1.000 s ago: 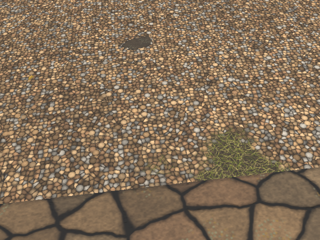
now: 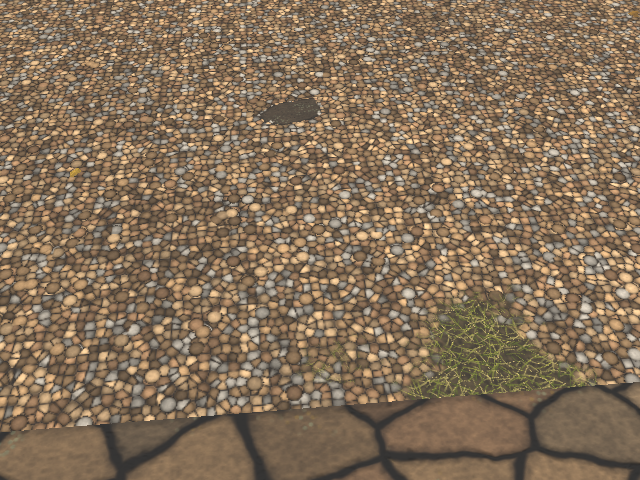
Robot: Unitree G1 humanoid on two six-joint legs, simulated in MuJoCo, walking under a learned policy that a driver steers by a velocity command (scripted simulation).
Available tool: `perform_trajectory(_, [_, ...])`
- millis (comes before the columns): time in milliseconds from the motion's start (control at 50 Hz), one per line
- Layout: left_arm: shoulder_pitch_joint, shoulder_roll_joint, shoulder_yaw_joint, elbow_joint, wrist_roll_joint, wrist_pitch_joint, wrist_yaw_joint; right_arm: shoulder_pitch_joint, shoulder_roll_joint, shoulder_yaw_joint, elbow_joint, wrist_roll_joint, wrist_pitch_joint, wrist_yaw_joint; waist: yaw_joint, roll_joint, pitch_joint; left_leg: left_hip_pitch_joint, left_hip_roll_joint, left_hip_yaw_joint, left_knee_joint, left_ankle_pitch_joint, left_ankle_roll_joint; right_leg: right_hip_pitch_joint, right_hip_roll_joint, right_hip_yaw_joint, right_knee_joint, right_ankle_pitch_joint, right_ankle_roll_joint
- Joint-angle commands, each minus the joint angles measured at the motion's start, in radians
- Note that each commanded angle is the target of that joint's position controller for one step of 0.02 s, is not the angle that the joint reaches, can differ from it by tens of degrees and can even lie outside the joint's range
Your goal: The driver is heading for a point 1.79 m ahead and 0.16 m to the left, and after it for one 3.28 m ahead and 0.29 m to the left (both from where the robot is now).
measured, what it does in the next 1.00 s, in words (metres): stands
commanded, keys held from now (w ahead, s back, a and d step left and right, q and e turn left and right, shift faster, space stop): no key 0.90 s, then w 0.10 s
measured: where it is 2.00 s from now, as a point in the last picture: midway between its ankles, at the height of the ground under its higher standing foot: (345, 462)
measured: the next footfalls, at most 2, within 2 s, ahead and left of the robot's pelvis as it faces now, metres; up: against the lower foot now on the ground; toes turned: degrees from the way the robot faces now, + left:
left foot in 1.62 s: +0.47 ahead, +0.11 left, +0.00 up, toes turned +3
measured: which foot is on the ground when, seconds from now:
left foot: down 0.00-1.00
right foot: down 0.00-1.00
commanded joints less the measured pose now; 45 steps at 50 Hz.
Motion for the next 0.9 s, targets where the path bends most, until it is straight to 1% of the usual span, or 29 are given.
perform_trajectory(20, [0.014, 0.095, 0.012, -0.014, 0.0, -0.007, 0.003, 0.063, -0.091, -0.014, -0.011, 0.0, -0.006, -0.003, 0.001, 0.011, 0.007, -0.132, 0.025, -0.021, -0.123, 0.118, 0.012, 0.093, -0.006, 0.0, -0.054, 0.144, -0.034])
perform_trajectory(360, [0.058, 0.078, -0.004, 0.029, -0.001, -0.01, 0.004, 0.125, -0.068, -0.004, 0.015, 0.003, -0.005, -0.005, 0.001, 0.008, 0.021, -0.139, 0.019, -0.014, -0.13, 0.099, 0.013, 0.075, -0.004, -0.002, -0.063, 0.121, -0.033])
perform_trajectory(620, [0.085, 0.07, -0.011, 0.034, -0.003, -0.011, 0.005, 0.16, -0.057, -0.001, 0.02, 0.004, -0.006, -0.006, 0.001, 0.007, 0.024, -0.14, 0.017, -0.011, -0.126, 0.111, 0.012, 0.07, -0.002, -0.003, -0.06, 0.13, -0.034])
perform_trajectory(900, [0.106, 0.064, -0.014, 0.03, -0.004, -0.012, 0.006, 0.186, -0.049, 0.0, 0.02, 0.006, -0.007, -0.007, 0.0, 0.008, 0.027, -0.141, 0.017, -0.009, -0.121, 0.121, 0.011, 0.068, -0.001, -0.004, -0.055, 0.14, -0.035])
